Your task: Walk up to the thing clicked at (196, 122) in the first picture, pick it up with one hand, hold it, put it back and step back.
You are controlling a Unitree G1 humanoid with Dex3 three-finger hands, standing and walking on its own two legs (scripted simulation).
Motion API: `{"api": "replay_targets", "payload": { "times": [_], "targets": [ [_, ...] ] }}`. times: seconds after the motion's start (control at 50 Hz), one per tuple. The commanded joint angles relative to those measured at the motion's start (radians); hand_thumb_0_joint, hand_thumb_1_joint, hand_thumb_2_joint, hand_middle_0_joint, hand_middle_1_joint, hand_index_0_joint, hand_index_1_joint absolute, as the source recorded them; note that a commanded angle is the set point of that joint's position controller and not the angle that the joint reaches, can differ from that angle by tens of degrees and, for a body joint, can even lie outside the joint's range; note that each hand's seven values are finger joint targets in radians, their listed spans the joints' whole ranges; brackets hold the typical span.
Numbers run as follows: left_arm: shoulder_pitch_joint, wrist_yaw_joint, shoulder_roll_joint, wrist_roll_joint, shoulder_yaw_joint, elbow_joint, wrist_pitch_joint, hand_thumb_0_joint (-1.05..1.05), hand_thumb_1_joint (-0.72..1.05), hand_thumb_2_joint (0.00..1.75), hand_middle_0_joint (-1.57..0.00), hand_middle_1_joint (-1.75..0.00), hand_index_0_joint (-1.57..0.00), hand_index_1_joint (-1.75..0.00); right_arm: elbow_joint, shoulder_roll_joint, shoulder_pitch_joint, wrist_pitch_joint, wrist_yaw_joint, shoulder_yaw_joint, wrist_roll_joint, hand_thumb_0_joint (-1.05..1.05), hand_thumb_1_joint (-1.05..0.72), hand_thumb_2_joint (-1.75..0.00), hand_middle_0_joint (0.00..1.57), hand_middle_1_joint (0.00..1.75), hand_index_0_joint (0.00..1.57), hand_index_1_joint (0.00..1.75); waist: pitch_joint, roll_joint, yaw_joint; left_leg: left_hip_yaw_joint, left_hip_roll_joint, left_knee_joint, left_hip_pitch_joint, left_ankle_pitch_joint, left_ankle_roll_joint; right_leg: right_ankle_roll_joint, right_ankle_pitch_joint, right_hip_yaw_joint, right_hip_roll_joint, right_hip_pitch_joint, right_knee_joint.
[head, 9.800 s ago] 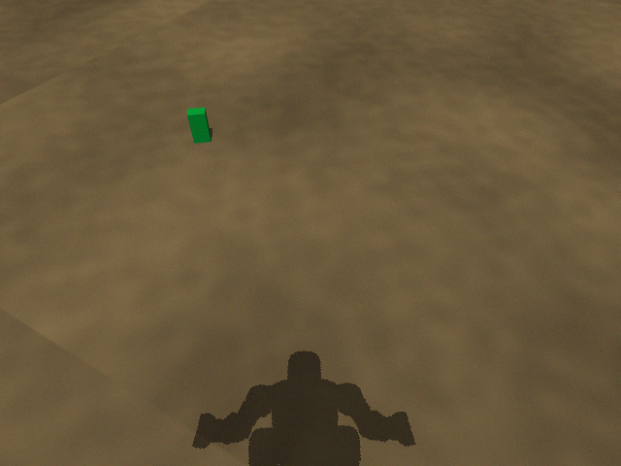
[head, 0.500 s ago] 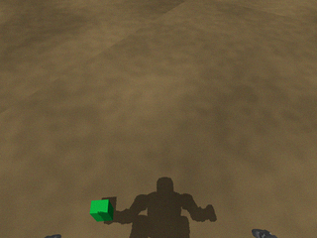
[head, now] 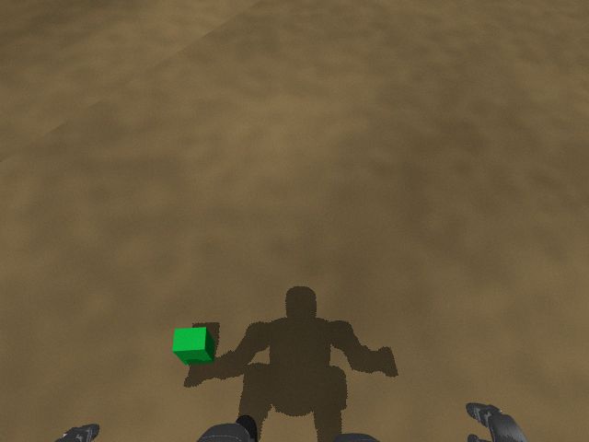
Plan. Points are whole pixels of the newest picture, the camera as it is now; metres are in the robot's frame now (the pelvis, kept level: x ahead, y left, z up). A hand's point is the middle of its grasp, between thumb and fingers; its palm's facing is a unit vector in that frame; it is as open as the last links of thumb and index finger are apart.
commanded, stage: walk up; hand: left
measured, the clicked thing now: (195, 346) +0.40 +0.28 -0.69
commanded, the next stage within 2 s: none
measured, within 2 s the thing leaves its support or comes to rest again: neither
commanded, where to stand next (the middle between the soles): +0.06 +0.02 m, yaw +2 degrees
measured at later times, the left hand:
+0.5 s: hand out of the picture -0.05 +0.24 -0.15, palm faces +0.07 -0.89 -0.45, open 7.4 cm
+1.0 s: hand out of the picture -0.27 +0.25 -0.15, palm faces +0.01 -0.91 -0.42, open 7.4 cm
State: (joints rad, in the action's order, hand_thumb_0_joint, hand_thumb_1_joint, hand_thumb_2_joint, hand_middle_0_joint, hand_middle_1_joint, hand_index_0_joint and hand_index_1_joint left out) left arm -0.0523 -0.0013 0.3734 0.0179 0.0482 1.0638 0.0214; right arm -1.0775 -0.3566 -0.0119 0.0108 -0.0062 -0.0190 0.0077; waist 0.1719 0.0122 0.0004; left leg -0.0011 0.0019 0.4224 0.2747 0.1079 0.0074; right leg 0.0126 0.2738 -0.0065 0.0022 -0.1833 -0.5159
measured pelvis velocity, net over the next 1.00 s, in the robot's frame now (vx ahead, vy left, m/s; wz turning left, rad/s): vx -0.30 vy -0.03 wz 0.00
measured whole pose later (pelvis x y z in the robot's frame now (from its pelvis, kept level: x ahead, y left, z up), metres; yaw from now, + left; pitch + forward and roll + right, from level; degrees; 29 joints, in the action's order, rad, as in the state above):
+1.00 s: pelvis -0.30 -0.03 -0.02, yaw +0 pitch -4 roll -2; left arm -0.27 0.00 0.36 -0.04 0.07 0.96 -0.01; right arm -0.88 -0.40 -0.09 0.06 -0.01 -0.06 -0.03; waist 0.12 -0.08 -0.02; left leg -0.05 0.04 0.76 0.42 0.41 0.01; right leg 0.02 0.38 -0.03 0.05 -0.17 -0.61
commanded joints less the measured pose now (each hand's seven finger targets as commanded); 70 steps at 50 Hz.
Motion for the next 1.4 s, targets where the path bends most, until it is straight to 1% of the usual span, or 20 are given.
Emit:
{"api": "replay_targets", "payload": {
  "times": [0.0,0.06,0.14,0.18,0.22,0.28,0.46,0.56,0.6,0.62,0.7,0.82,0.88,0.94,0.96,1.02,1.18,1.22,1.26,1.38],
  "targets": [
    [-0.126,-0.014,0.172,-0.006,0.043,-0.07,0.028,0.0,0.9,0.9,-0.2,-0.3,-0.2,-0.3,0.123,-0.292,-0.004,0.003,0.027,-0.085,-0.021,0.0,-0.9,-0.9,0.2,0.3,0.2,0.3,-0.318,-0.192,-0.002,-0.268,0.313,-0.073,-0.125,-0.408,0.231,0.026,0.253,-0.034,0.031,0.0,-0.344],
    [-0.194,-0.008,0.162,-0.008,0.054,-0.085,0.043,0.0,0.9,0.9,-0.2,-0.3,-0.2,-0.3,0.185,-0.288,0.055,0.014,0.032,-0.092,-0.037,0.0,-0.9,-0.9,0.2,0.3,0.2,0.3,-0.296,-0.203,-0.036,-0.235,0.307,-0.048,-0.016,-0.267,0.238,0.032,0.275,-0.051,0.007,-0.014,-0.412],
    [-0.229,-0.02,0.198,-0.038,0.074,-0.104,0.013,0.0,0.9,0.9,-0.2,-0.3,-0.2,-0.3,0.208,-0.226,0.083,0.041,0.026,-0.068,-0.01,0.0,-0.9,-0.9,0.2,0.3,0.2,0.3,-0.197,0.0,-0.068,-0.125,0.074,0.241,0.065,-0.042,0.077,0.017,-0.12,-0.156,-0.107,-0.016,0.149],
    [-0.079,-0.021,0.332,-0.058,0.109,-0.186,0.01,0.0,0.9,0.9,-0.2,-0.3,-0.2,-0.3,0.208,-0.18,-0.029,0.052,0.039,-0.059,-0.013,0.0,-0.9,-0.9,0.2,0.3,0.2,0.3,-0.117,0.205,-0.004,-0.149,-0.133,0.583,0.235,0.505,-0.004,0.19,-0.328,-0.399,-0.35,-0.111,0.186],
    [-0.02,-0.025,0.34,-0.062,0.109,-0.242,-0.004,0.0,0.9,0.9,-0.2,-0.3,-0.2,-0.3,0.21,-0.24,-0.067,0.056,0.04,-0.085,-0.013,0.0,-0.9,-0.9,0.2,0.3,0.2,0.3,-0.126,0.197,-0.001,-0.197,-0.11,0.806,0.158,0.471,0.004,0.283,-0.346,-0.446,-0.412,-0.265,0.197],
    [0.053,-0.032,0.259,-0.058,0.093,-0.269,-0.011,0.0,0.9,0.9,-0.2,-0.3,-0.2,-0.3,0.193,-0.257,-0.115,0.048,0.033,-0.089,-0.003,0.0,-0.9,-0.9,0.2,0.3,0.2,0.3,-0.145,0.102,0.043,-0.185,-0.13,0.856,0.19,0.354,-0.017,0.169,-0.429,-0.189,-0.237,-0.136,0.082],
    [-0.201,-0.071,0.242,-0.041,0.098,-0.29,-0.004,0.0,0.9,0.9,-0.2,-0.3,-0.2,-0.3,0.274,-0.204,-0.076,0.029,0.041,-0.067,-0.027,0.0,-0.9,-0.9,0.2,0.3,0.2,0.3,-0.273,0.176,-0.081,-0.096,-0.002,0.364,0.237,0.445,-0.028,0.197,-0.767,-0.236,-0.317,0.324,-0.074],
    [-0.063,-0.05,0.261,-0.028,0.087,-0.344,0.013,0.0,0.9,0.9,-0.2,-0.3,-0.2,-0.3,0.206,-0.225,-0.254,0.037,0.025,-0.096,-0.03,0.0,-0.9,-0.9,0.2,0.3,0.2,0.3,-0.313,0.141,0.031,-0.004,-0.004,0.04,-0.107,0.088,0.022,0.097,-0.456,-0.14,-0.242,0.008,-0.133],
    [-0.032,-0.053,0.195,-0.019,0.076,-0.362,0.013,0.0,0.9,0.9,-0.2,-0.3,-0.2,-0.3,0.249,-0.363,-0.154,0.042,0.015,-0.12,-0.045,0.0,-0.9,-0.9,0.2,0.3,0.2,0.3,-0.264,-0.278,0.038,-0.432,0.331,-0.049,-0.094,-0.165,0.221,-0.007,0.26,0.04,0.056,-0.277,-0.441],
    [0.018,-0.062,0.223,-0.034,0.094,-0.353,0.019,0.0,0.9,0.9,-0.2,-0.3,-0.2,-0.3,0.262,-0.418,-0.117,0.038,0.013,-0.131,-0.042,0.0,-0.9,-0.9,0.2,0.3,0.2,0.3,-0.213,-0.317,0.08,-0.558,0.439,-0.125,0.108,-0.117,0.344,-0.019,0.432,-0.102,0.073,-0.215,-0.676],
    [-0.156,-0.039,0.212,-0.011,0.099,-0.262,0.028,0.0,0.9,0.9,-0.2,-0.3,-0.2,-0.3,0.313,-0.259,0.06,0.03,0.029,-0.086,-0.057,0.0,-0.9,-0.9,0.2,0.3,0.2,0.3,-0.113,-0.136,-0.064,-0.18,0.217,-0.049,0.123,-0.097,0.186,0.006,0.213,-0.146,0.106,-0.249,-0.816],
    [-0.137,-0.015,0.182,-0.033,0.069,-0.262,-0.032,0.0,0.9,0.9,-0.2,-0.3,-0.2,-0.3,0.269,-0.267,-0.107,0.008,0.019,-0.1,-0.047,0.0,-0.9,-0.9,0.2,0.3,0.2,0.3,-0.212,-0.194,0.043,-0.216,0.225,0.011,-0.229,0.175,0.217,-0.037,0.264,-0.043,0.009,-0.228,-0.204],
    [-0.273,-0.019,0.168,-0.041,0.073,-0.167,-0.059,0.0,0.9,0.9,-0.2,-0.3,-0.2,-0.3,0.271,-0.288,-0.076,0.027,0.006,-0.105,-0.045,0.0,-0.9,-0.9,0.2,0.3,0.2,0.3,-0.229,-0.195,-0.018,-0.157,0.206,0.113,-0.106,0.183,0.175,0.002,0.1,0.024,0.029,0.032,0.229],
    [-0.18,-0.025,0.333,-0.07,0.112,-0.209,-0.075,0.0,0.9,0.9,-0.2,-0.3,-0.2,-0.3,0.301,-0.179,-0.057,0.027,0.006,-0.067,-0.034,0.0,-0.9,-0.9,0.2,0.3,0.2,0.3,-0.123,0.107,-0.021,-0.083,0.007,0.407,0.274,0.437,-0.008,0.167,0.345,-0.538,-0.331,-0.04,0.281],
    [-0.119,-0.024,0.378,-0.073,0.111,-0.224,-0.068,0.0,0.9,0.9,-0.2,-0.3,-0.2,-0.3,0.28,-0.239,-0.022,0.024,0.012,-0.093,-0.034,0.0,-0.9,-0.9,0.2,0.3,0.2,0.3,-0.045,0.168,-0.043,-0.155,0.039,0.483,0.127,0.438,-0.011,0.24,0.447,-0.612,-0.399,-0.294,0.317],
    [-0.057,-0.023,0.243,-0.057,0.082,-0.231,-0.084,0.0,0.9,0.9,-0.2,-0.3,-0.2,-0.3,0.23,-0.22,-0.072,0.006,-0.008,-0.087,-0.015,0.0,-0.9,-0.9,0.2,0.3,0.2,0.3,-0.028,0.107,0.017,-0.114,-0.01,0.469,0.156,0.298,-0.016,0.146,0.096,-0.28,-0.209,-0.123,0.24],
    [-0.138,0.001,0.268,-0.045,0.09,-0.223,-0.056,0.0,0.9,0.9,-0.2,-0.3,-0.2,-0.3,0.181,-0.2,-0.179,-0.042,-0.012,-0.089,-0.031,0.0,-0.9,-0.9,0.2,0.3,0.2,0.3,-0.133,0.154,-0.005,0.037,-0.028,0.012,-0.05,0.233,-0.011,0.13,0.082,-0.199,-0.193,-0.017,0.1],
    [-0.165,0.004,0.172,-0.037,0.058,-0.233,-0.046,0.0,0.9,0.9,-0.2,-0.3,-0.2,-0.3,0.155,-0.254,-0.265,-0.062,0.003,-0.114,-0.044,0.0,-0.9,-0.9,0.2,0.3,0.2,0.3,-0.205,-0.053,0.03,-0.209,0.1,-0.14,-0.286,0.278,0.037,0.062,0.05,-0.086,-0.084,-0.182,-0.192],
    [-0.113,-0.008,0.229,-0.038,0.077,-0.222,-0.043,0.0,0.9,0.9,-0.2,-0.3,-0.2,-0.3,0.168,-0.38,-0.289,-0.068,0.002,-0.141,-0.046,0.0,-0.9,-0.9,0.2,0.3,0.2,0.3,-0.129,-0.122,0.061,-0.625,0.37,-0.212,-0.193,0.517,0.237,0.021,0.305,-0.106,-0.002,-0.384,-0.451],
    [-0.172,0.021,0.206,-0.028,0.069,-0.19,-0.053,0.0,0.9,0.9,-0.2,-0.3,-0.2,-0.3,0.199,-0.281,-0.217,-0.084,0.0,-0.114,-0.041,0.0,-0.9,-0.9,0.2,0.3,0.2,0.3,-0.066,-0.19,0.015,-0.268,0.203,-0.184,-0.096,0.29,0.168,0.009,0.139,-0.058,-0.028,-0.288,-0.348]
  ]
}}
